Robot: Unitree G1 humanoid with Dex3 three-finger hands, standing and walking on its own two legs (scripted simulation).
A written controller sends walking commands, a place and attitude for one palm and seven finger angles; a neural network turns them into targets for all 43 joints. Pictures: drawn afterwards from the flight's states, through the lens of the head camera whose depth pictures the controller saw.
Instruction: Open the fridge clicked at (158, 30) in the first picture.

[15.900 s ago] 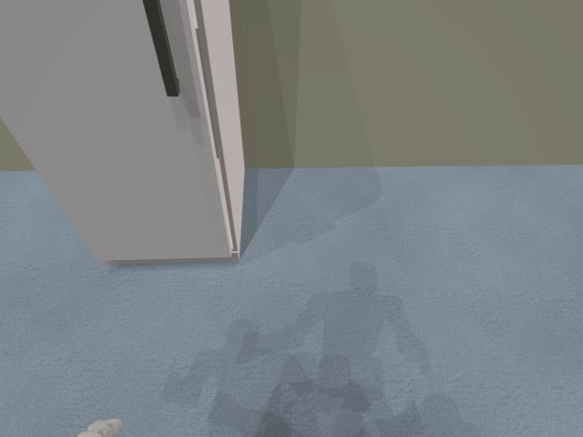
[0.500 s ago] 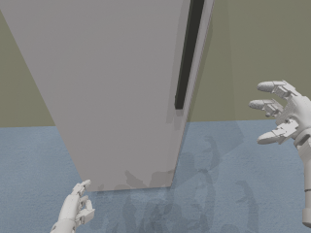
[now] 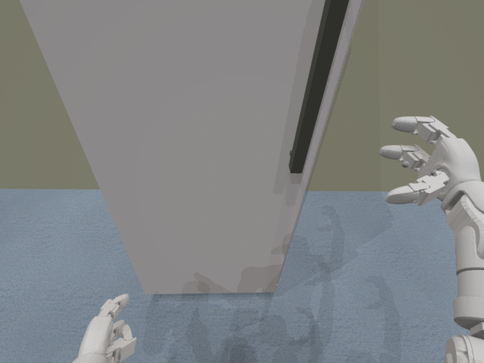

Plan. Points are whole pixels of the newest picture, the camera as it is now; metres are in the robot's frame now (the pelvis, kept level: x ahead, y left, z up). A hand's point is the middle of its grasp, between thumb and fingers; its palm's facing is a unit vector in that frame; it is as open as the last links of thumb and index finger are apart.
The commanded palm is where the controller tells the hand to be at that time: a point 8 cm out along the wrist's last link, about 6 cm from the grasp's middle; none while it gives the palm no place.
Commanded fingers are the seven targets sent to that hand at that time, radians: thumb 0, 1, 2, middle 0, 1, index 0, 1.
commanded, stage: move the hooked fingers beside the handle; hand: right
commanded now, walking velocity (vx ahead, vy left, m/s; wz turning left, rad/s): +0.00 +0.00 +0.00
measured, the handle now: (314, 76) +0.52 -0.09 +0.25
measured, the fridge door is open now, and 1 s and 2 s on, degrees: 0 0 0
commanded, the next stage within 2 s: none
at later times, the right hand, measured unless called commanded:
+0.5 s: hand (360, 131) +0.44 -0.17 +0.20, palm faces -0.06 +1.00 -0.01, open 14.0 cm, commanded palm +0.43 -0.22 +0.20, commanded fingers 0.00 0.50 -0.30 0.30 1.20 0.30 1.20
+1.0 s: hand (349, 128) +0.47 -0.16 +0.19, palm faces -0.02 +1.00 -0.02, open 13.9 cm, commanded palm +0.45 -0.21 +0.19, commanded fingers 0.00 0.50 -0.30 0.30 1.20 0.30 1.20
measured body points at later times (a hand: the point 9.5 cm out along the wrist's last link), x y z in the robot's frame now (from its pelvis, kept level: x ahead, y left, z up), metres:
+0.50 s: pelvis +0.00 -0.01 +0.00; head +0.01 -0.01 +0.45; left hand +0.11 +0.24 -0.11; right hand +0.44 -0.22 +0.20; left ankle +0.00 +0.08 -0.73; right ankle +0.00 -0.10 -0.73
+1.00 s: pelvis +0.01 +0.00 +0.00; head +0.02 +0.01 +0.45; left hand +0.06 +0.27 -0.12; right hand +0.46 -0.21 +0.19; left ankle +0.00 +0.08 -0.73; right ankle +0.00 -0.10 -0.73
